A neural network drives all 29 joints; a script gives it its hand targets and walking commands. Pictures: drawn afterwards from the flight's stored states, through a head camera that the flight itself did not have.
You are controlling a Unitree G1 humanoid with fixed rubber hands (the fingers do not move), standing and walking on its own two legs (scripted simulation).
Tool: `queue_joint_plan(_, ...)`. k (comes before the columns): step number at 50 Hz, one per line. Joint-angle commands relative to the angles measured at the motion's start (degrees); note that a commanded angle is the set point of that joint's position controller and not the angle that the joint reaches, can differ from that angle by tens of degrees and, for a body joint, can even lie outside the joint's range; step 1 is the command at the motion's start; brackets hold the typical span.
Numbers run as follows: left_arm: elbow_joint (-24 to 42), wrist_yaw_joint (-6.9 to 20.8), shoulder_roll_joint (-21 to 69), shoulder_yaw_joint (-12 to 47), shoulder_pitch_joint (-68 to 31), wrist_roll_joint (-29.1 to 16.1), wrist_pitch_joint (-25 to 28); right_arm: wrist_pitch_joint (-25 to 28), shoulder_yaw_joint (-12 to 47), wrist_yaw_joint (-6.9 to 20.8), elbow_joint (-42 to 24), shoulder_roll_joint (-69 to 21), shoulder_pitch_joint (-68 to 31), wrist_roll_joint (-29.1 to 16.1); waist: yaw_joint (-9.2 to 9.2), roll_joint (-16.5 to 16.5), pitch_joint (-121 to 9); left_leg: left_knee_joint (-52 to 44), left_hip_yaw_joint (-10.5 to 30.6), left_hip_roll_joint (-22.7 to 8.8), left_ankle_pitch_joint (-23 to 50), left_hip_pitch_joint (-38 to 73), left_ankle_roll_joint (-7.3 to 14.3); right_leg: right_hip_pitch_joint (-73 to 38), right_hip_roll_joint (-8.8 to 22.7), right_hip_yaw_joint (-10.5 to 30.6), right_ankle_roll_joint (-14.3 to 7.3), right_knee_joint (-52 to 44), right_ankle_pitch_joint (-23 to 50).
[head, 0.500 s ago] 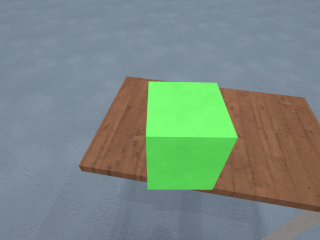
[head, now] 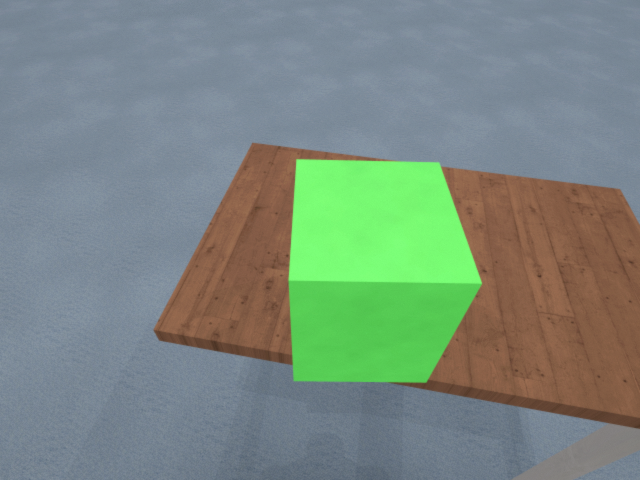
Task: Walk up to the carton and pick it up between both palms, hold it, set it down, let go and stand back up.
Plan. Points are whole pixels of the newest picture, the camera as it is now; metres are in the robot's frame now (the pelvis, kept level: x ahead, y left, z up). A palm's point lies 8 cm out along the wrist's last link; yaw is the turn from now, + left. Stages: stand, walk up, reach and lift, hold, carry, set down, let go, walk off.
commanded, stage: stand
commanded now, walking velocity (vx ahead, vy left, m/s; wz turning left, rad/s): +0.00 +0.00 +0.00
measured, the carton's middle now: (364, 275) +0.40 -0.05 +0.03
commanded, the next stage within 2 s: none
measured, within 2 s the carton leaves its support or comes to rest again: neither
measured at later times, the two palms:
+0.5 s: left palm out of the picture +0.06 +0.26 -0.11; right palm out of the picture +0.08 -0.26 -0.10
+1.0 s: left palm out of the picture +0.03 +0.27 -0.12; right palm out of the picture +0.06 -0.26 -0.11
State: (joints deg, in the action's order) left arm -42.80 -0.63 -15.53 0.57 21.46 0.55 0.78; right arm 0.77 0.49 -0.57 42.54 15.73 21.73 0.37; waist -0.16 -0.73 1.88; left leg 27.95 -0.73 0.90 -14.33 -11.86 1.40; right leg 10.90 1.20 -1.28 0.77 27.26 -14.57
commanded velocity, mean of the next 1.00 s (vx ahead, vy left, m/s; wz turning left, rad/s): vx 0.00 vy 0.00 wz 0.00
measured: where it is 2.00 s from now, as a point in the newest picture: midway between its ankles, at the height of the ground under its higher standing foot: outside the picture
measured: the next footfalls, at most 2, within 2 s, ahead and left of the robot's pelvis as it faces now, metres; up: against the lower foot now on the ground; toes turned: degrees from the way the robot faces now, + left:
none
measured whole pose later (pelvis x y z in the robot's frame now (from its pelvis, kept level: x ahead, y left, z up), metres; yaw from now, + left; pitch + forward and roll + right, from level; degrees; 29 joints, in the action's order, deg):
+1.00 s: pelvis +0.01 +0.00 +0.00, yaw +3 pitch -3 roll +0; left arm -49.2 -0.6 -16.1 0.2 19.1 0.4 0.0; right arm 0.5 1.0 -1.0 46.4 15.6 19.9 0.1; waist 0.1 -0.9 2.9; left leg 25.2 1.9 2.3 -13.0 -9.1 1.7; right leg 6.7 2.4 -3.9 1.2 23.7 -13.9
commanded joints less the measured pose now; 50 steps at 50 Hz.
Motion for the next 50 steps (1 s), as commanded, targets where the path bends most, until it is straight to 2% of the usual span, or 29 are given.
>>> queue_joint_plan(1,3.1,-0.2,-7.8,-2.2,2.2,-0.1,1.0,1.0,-1.9,-0.3,-2.9,6.9,2.3,-0.1,0.24,-1.3,0.7,-5.1,8.1,-5.7,4.9,-0.8,1.3,-0.3,4.7,6.8,-1.8,-4.7,3.9)
queue_joint_plan(2,3.5,-0.2,-7.9,-2.2,2.0,-0.3,1.0,1.1,-2.0,-0.2,-3.1,7.4,2.6,0.0,-0.25,0.1,0.1,-4.9,8.0,-5.7,6.8,-0.8,1.2,-1.6,4.9,6.8,-2.0,-4.7,5.3)
queue_joint_plan(3,3.5,-0.2,-7.3,-2.2,1.4,-0.1,1.0,1.1,-1.9,-0.3,-3.4,7.7,1.7,-0.1,0.23,2.4,-0.1,-4.9,7.9,-5.7,8.0,-1.1,1.3,-1.9,4.9,6.7,-2.0,-4.6,5.8)
queue_joint_plan(6,3.2,-0.2,-8.0,-2.3,2.0,-0.1,0.9,1.0,-2.1,-0.4,-3.2,7.7,0.6,-0.2,0.72,0.8,0.8,-4.8,8.3,-5.8,7.8,-0.7,1.5,-1.5,4.7,6.1,-1.8,-4.7,5.5)
queue_joint_plan(7,3.1,-0.2,-7.8,-2.4,1.5,0.0,0.8,1.0,-2.0,-0.3,-3.1,7.0,1.2,-0.1,0.13,1.3,0.8,-5.1,8.4,-5.8,8.2,-1.2,1.5,-1.7,4.9,6.1,-1.9,-4.8,5.3)
queue_joint_plan(8,2.8,-0.3,-7.6,-2.3,1.3,0.0,0.8,0.9,-2.0,-0.4,-3.2,7.1,1.4,0.0,0.08,-0.1,0.7,-4.8,8.6,-6.0,9.3,-1.2,1.5,-2.7,5.1,6.0,-2.1,-4.9,5.4)
queue_joint_plan(11,2.5,-0.3,-7.5,-2.0,1.2,-0.3,0.9,0.9,-2.0,-0.5,-3.0,7.5,0.8,-0.1,0.10,0.8,0.0,-4.8,8.8,-5.8,9.9,0.4,1.3,-2.5,5.2,5.7,-1.8,-5.5,6.3)
queue_joint_plan(12,2.8,-0.2,-7.3,-1.8,0.6,-0.2,0.7,0.8,-1.7,-0.5,-3.1,7.4,1.8,-0.2,-0.52,0.5,2.0,-5.4,9.0,-5.8,10.2,-0.5,1.2,-1.8,5.0,5.8,-1.7,-5.3,6.2)
queue_joint_plan(15,2.0,-0.2,-7.3,-1.9,1.0,-0.1,0.4,0.6,-2.0,-0.4,-2.5,7.3,0.2,-0.2,0.27,0.4,3.5,-5.4,9.0,-5.5,7.5,-1.2,1.1,-1.0,4.9,5.5,-1.7,-6.3,4.6)
queue_joint_plan(16,2.1,-0.2,-7.9,-2.0,0.5,-0.1,0.5,0.7,-1.9,-0.3,-3.1,7.7,0.9,-0.2,-0.25,1.2,2.2,-5.8,9.0,-5.5,9.0,-1.5,1.1,-2.8,5.2,5.9,-2.0,-5.6,5.9)
queue_joint_plan(18,2.0,-0.1,-7.7,-2.0,0.6,-0.2,0.6,0.9,-1.9,-0.4,-2.7,7.7,0.1,-0.2,0.35,2.1,1.7,-5.7,9.0,-5.7,12.2,-0.4,1.2,-3.1,5.2,5.4,-1.9,-5.3,7.4)
queue_joint_plan(20,1.6,-0.2,-8.2,-2.4,0.2,0.0,0.6,1.0,-2.0,-0.5,-2.3,8.1,0.5,-0.1,-0.12,0.8,1.2,-5.1,9.0,-5.9,13.6,-0.1,1.3,-3.7,5.3,5.0,-1.8,-5.4,8.0)
queue_joint_plan(21,1.5,-0.2,-8.1,-2.2,0.4,-0.1,0.6,1.0,-1.8,-0.4,-2.2,7.8,0.2,-0.2,0.73,1.3,0.5,-5.3,9.2,-5.8,12.9,0.3,1.3,-4.0,5.4,5.2,-1.7,-5.6,7.2)
queue_joint_plan(22,1.0,-0.3,-8.4,-2.3,-0.1,0.0,0.6,0.9,-1.9,-0.4,-2.0,7.5,0.8,-0.4,-0.04,0.4,0.8,-5.3,9.2,-5.8,13.5,0.4,1.3,-4.5,5.5,4.9,-1.7,-5.4,8.4)
queue_joint_plan(24,0.5,-0.2,-7.4,-2.0,0.6,-0.1,0.4,0.7,-1.8,-0.5,-1.9,7.2,-0.5,-0.3,0.46,0.1,1.8,-6.0,8.9,-5.5,10.6,0.2,1.3,-2.9,5.0,4.6,-1.6,-5.9,6.6)
queue_joint_plan(26,-0.1,-0.2,-7.7,-2.3,-0.6,-0.2,0.3,0.7,-1.8,-0.3,-1.7,7.3,-0.2,-0.2,-0.11,0.5,1.9,-6.6,9.3,-5.3,9.5,-0.8,1.1,-4.0,5.1,4.3,-1.6,-5.9,5.4)
queue_joint_plan(27,0.1,-0.2,-7.7,-2.3,-0.3,-0.1,0.2,0.7,-1.9,-0.4,-1.7,8.1,-0.3,-0.4,0.58,1.2,1.4,-6.2,9.4,-5.5,9.0,-0.9,1.1,-4.4,5.1,4.5,-1.7,-6.1,5.3)
queue_joint_plan(29,-0.3,-0.3,-7.6,-2.1,0.5,-0.2,0.3,0.6,-2.0,-0.5,-1.7,8.1,-0.6,-0.1,0.28,-1.4,1.3,-6.2,9.4,-5.5,9.3,0.8,1.2,-3.3,5.0,4.5,-1.5,-5.8,5.9)
queue_joint_plan(32,-1.0,-0.3,-7.7,-2.1,0.1,-0.1,0.3,0.6,-2.0,-0.5,-1.2,8.1,-0.6,-0.3,0.31,0.8,2.9,-6.4,9.2,-5.3,8.1,-0.9,0.9,-3.0,5.6,4.4,-1.3,-6.8,5.7)
queue_joint_plan(33,-0.9,-0.4,-8.5,-2.5,-0.2,0.1,0.2,0.7,-1.8,-0.5,-0.8,7.7,0.9,-0.4,-0.28,1.0,1.9,-6.7,9.7,-5.4,9.5,-1.4,1.4,-4.8,5.8,4.6,-1.3,-6.5,6.6)
queue_joint_plan(34,-0.9,-0.4,-8.2,-2.3,-0.7,-0.1,0.3,0.8,-1.6,-0.5,-0.3,7.2,0.3,-0.3,-0.13,0.3,3.1,-6.9,9.5,-5.5,10.2,-1.4,1.2,-3.9,5.8,4.3,-1.3,-6.4,6.8)
queue_joint_plan(37,-2.1,-0.3,-7.6,-1.9,0.2,0.0,0.4,0.6,-1.6,-0.7,-0.2,7.2,0.0,-0.2,0.10,2.1,1.9,-6.6,9.7,-5.4,10.4,-0.4,1.2,-4.7,5.8,4.4,-1.6,-6.8,6.2)
queue_joint_plan(38,-2.0,-0.3,-8.2,-2.1,-0.6,-0.1,0.3,0.6,-1.6,-0.5,-0.1,7.5,0.3,-0.4,-0.08,0.4,0.9,-6.9,9.9,-5.5,10.9,-0.1,1.2,-5.4,5.9,4.1,-1.7,-6.4,6.5)
queue_joint_plan(40,-2.4,-0.3,-8.0,-2.0,-0.1,-0.1,0.4,0.7,-1.4,-0.6,0.5,7.0,-0.2,-0.5,0.33,2.3,0.9,-7.0,9.7,-5.2,10.8,0.3,1.3,-5.2,5.6,4.0,-1.4,-6.9,6.4)
queue_joint_plan(42,-2.9,-0.1,-8.0,-2.3,0.4,-0.2,0.3,0.5,-1.7,-0.7,0.4,7.6,-0.9,-0.3,0.31,2.1,2.8,-7.3,10.0,-5.1,9.8,-0.4,1.2,-4.1,5.6,3.9,-1.4,-7.2,5.8)
queue_joint_plan(43,-3.0,-0.3,-8.0,-2.3,-0.2,-0.2,0.2,0.6,-1.8,-0.8,0.3,8.0,-0.2,-0.2,-0.21,0.1,1.3,-7.4,10.5,-5.2,9.7,-0.6,1.3,-6.0,5.5,3.4,-1.1,-6.8,5.5)
queue_joint_plan(44,-3.3,-0.2,-7.7,-2.3,-0.2,-0.1,0.1,0.6,-1.7,-0.7,0.7,7.9,0.4,-0.2,0.49,-0.5,1.0,-7.4,10.4,-5.4,9.1,-1.6,1.4,-6.9,5.6,3.6,-1.2,-6.9,5.6)
queue_joint_plan(47,-4.2,-0.2,-7.2,-2.1,-0.1,-0.3,-0.2,0.6,-1.8,-0.9,0.9,7.7,-0.2,-0.3,0.28,-0.7,3.2,-8.4,11.3,-5.2,5.9,-1.9,1.3,-4.4,5.2,3.2,-1.5,-7.2,2.7)
queue_joint_plan(50,-4.9,-0.2,-7.4,-2.2,0.0,0.1,-0.2,0.5,-1.4,-0.7,1.7,6.7,0.3,-0.3,0.07,1.7,4.3,-8.8,11.0,-4.8,5.7,-3.1,1.0,-5.0,5.7,3.5,-1.5,-7.4,3.4)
